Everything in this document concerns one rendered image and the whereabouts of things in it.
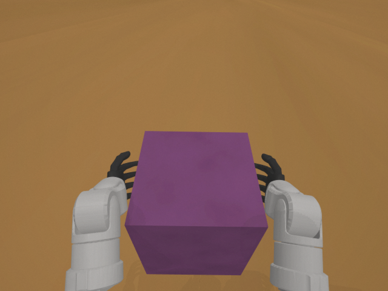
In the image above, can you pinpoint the left robot forearm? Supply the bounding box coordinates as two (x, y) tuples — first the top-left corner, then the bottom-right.
(65, 177), (128, 291)

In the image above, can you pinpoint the robot left hand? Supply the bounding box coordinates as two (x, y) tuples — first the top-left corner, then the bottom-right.
(107, 151), (138, 199)

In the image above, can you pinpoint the robot right hand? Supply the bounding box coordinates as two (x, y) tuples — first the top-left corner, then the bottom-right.
(254, 153), (285, 203)

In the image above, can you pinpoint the carton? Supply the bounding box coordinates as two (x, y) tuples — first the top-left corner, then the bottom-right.
(125, 131), (268, 275)

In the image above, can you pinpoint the right robot forearm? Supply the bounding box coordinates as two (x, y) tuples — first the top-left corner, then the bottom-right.
(264, 180), (329, 291)

